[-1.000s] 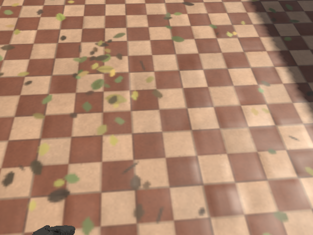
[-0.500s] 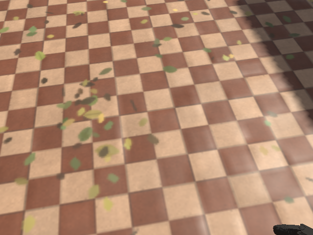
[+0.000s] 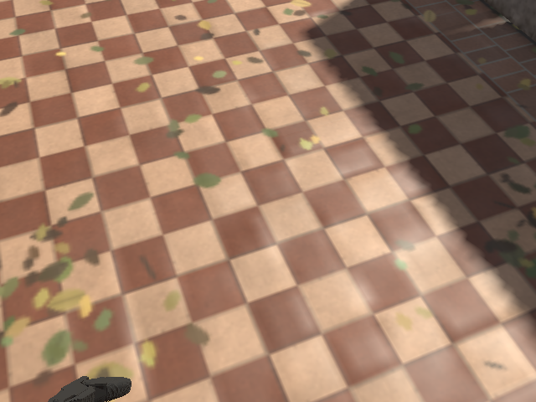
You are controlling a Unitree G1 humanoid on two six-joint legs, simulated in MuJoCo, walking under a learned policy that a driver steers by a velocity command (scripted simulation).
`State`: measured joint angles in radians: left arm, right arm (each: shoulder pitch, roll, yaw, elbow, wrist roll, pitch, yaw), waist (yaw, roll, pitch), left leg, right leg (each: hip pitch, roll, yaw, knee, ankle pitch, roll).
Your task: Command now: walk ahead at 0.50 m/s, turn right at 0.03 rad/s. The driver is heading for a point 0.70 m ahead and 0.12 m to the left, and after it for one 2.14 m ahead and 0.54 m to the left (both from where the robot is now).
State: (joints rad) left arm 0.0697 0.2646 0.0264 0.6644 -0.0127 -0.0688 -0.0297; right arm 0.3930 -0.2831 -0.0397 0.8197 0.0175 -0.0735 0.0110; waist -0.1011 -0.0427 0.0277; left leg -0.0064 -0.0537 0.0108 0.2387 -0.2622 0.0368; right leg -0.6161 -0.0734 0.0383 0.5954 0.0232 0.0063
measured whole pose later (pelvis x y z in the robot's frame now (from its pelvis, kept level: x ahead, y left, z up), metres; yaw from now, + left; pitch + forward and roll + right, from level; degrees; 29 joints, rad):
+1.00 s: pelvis +0.53 +0.06 +0.00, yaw +26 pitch +2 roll +0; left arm 0.07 0.30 0.05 0.72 0.01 -0.09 -0.01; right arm 0.32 -0.28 -0.06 0.71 0.01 -0.05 0.00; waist -0.06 -0.04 0.04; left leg -0.12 -0.11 -0.11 0.33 -0.22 0.09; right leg -0.65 -0.10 0.08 0.67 0.03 0.07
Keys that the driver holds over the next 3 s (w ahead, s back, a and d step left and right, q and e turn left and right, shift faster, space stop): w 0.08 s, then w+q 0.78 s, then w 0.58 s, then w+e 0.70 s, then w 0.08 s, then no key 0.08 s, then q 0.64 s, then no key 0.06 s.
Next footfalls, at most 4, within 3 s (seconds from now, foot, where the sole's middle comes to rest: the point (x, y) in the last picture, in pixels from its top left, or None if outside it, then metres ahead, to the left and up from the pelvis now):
0.10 right None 0.24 -0.14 -0.78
0.66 left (201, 395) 0.50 0.13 -0.78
1.16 right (227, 271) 0.84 0.05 -0.78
1.68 left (108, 238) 0.99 0.40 -0.78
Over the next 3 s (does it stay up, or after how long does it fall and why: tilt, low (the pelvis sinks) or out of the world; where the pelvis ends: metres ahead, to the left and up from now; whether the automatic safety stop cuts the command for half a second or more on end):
stays up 1.38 0.30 -0.01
